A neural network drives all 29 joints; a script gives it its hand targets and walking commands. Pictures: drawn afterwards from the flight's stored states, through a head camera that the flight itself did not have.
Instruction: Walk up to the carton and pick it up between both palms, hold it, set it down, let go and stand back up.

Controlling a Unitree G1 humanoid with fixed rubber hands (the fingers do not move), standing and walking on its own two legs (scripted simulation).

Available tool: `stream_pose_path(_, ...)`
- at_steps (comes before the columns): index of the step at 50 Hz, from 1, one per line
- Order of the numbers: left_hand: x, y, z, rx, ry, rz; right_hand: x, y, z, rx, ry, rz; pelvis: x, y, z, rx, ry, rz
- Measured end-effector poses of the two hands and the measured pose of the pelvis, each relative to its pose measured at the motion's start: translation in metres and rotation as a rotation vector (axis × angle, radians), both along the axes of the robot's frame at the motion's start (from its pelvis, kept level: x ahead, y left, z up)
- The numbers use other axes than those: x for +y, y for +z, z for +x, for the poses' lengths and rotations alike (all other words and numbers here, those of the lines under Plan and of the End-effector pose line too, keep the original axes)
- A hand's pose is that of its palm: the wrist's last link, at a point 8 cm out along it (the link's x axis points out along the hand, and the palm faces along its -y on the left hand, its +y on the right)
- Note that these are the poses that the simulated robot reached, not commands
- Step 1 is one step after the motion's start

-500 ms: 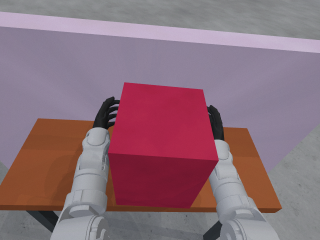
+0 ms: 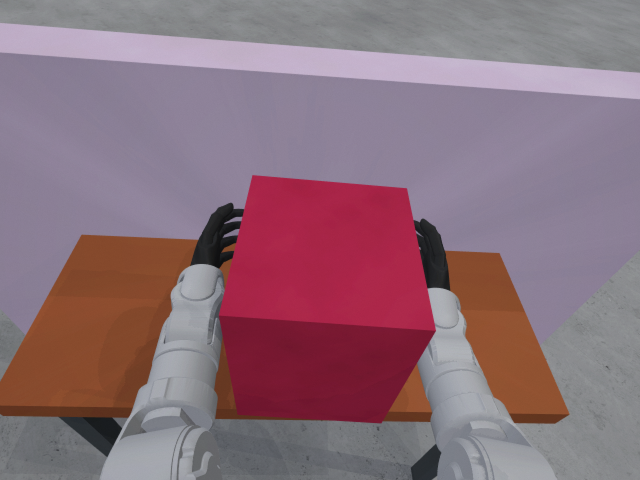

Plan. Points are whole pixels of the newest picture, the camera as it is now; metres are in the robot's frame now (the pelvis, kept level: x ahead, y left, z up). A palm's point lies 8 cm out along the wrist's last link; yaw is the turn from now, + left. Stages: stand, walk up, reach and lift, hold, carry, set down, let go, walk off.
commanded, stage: set down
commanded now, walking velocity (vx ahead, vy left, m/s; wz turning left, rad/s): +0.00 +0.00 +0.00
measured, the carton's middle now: (319, 304) +0.35 -0.01 +0.04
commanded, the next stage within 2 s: none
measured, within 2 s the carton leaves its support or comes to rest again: rests again in 0.48 s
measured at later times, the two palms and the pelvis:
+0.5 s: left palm (212, 276) +0.39 +0.14 +0.05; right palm (425, 291) +0.37 -0.15 +0.05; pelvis +0.00 +0.00 +0.00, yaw +0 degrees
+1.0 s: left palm (214, 279) +0.39 +0.14 +0.04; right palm (425, 296) +0.36 -0.15 +0.04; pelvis +0.00 +0.00 +0.00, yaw +0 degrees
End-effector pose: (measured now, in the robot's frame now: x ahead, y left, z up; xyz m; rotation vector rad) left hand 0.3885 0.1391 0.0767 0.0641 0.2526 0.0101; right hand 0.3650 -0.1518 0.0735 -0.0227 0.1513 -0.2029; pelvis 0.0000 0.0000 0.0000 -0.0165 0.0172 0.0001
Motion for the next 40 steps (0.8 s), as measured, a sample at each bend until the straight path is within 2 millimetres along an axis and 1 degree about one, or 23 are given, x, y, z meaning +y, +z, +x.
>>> stream_pose_path(11,0.000,-0.010,0.000,0.006,-0.004,0.002,0.000,-0.009,0.000,0.007,0.000,-0.009,0.000,0.000,0.000,0.021,-0.004,0.001)
stream_pose_path(28,0.000,-0.034,0.001,0.011,-0.003,0.011,0.001,-0.029,0.001,0.012,0.002,-0.014,-0.002,0.000,0.005,0.073,-0.005,-0.002)
stream_pose_path(40,-0.001,-0.036,0.001,-0.008,0.000,0.009,-0.001,-0.033,0.000,-0.004,0.001,-0.021,-0.003,0.000,0.005,0.084,-0.003,-0.001)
